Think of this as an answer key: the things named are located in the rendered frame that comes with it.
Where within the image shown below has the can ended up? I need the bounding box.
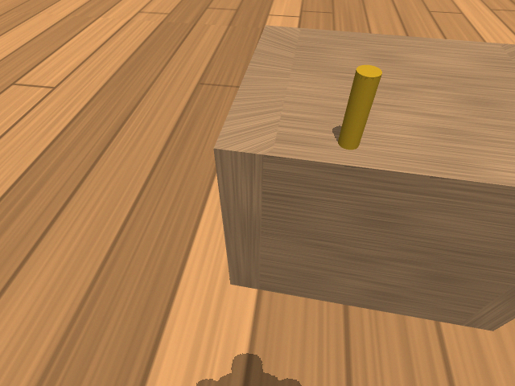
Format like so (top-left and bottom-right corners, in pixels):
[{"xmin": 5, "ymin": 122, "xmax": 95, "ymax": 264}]
[{"xmin": 338, "ymin": 65, "xmax": 382, "ymax": 150}]

